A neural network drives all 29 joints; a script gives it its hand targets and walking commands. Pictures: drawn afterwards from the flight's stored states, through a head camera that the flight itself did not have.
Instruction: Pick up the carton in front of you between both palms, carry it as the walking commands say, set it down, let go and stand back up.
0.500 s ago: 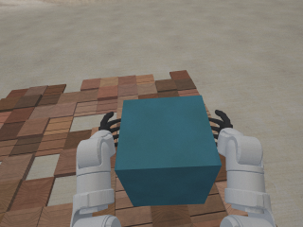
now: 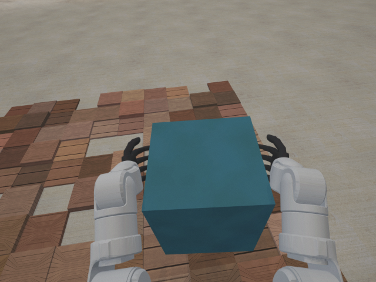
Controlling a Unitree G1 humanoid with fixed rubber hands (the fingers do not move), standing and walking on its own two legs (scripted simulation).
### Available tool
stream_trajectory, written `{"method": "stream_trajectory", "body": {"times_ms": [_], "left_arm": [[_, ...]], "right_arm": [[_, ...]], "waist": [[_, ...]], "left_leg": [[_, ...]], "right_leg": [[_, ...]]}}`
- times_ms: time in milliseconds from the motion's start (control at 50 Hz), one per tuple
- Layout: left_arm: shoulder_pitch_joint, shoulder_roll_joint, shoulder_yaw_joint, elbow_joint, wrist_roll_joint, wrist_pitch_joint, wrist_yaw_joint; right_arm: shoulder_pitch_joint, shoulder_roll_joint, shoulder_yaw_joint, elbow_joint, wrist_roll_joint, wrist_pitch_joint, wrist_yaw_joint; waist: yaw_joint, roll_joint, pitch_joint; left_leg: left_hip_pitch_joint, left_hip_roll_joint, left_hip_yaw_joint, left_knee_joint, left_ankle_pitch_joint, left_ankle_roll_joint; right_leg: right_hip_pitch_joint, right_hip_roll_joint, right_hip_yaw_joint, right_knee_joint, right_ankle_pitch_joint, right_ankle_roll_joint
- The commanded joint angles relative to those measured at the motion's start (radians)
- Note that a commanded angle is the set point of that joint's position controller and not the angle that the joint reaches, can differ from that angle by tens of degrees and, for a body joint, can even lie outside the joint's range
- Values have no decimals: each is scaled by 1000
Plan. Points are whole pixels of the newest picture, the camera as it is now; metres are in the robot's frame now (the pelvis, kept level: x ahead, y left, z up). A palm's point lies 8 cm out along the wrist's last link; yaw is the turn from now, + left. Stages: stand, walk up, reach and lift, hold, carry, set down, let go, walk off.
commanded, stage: carry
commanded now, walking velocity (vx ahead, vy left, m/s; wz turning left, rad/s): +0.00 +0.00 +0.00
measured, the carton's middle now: (205, 189) +0.32 -0.01 +0.05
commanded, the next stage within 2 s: none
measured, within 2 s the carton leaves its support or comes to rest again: neither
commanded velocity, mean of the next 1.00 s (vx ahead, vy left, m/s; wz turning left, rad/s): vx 0.00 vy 0.00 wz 0.00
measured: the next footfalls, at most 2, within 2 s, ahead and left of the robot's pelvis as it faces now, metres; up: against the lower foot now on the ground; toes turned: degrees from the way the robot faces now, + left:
none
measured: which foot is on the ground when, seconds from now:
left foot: down 0.00-1.00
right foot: down 0.00-1.00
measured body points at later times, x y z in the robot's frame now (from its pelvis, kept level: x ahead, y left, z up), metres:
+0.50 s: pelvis -0.02 +0.01 +0.00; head -0.05 +0.00 +0.44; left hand +0.31 +0.16 +0.11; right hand +0.31 -0.15 +0.11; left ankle +0.06 +0.11 -0.72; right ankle +0.07 -0.08 -0.74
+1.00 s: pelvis -0.03 +0.01 -0.01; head -0.06 +0.00 +0.44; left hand +0.31 +0.16 +0.11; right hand +0.30 -0.14 +0.10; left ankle +0.06 +0.11 -0.72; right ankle +0.07 -0.08 -0.74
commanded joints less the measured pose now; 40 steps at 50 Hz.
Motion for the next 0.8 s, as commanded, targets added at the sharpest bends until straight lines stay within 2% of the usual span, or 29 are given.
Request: {"method": "stream_trajectory", "body": {"times_ms": [0, 300, 780], "left_arm": [[-590, -744, -573, -43, -165, -4, -3], [-587, -746, -578, -44, -171, -6, -4], [-578, -741, -578, -48, -169, -9, -5]], "right_arm": [[-611, 795, 569, -70, 182, -19, 17], [-601, 785, 568, -81, 179, -21, 15], [-598, 788, 576, -86, 185, -23, 17]], "waist": [[7, -16, -277], [7, -5, -282], [8, -10, -289]], "left_leg": [[105, 78, -131, -96, -133, 27], [51, 83, -145, -119, -204, 32], [32, 73, -142, -112, -227, 37]], "right_leg": [[56, -123, 118, -83, -32, -10], [49, -106, 106, -51, -40, -7], [23, -105, 107, -52, -74, -2]]}}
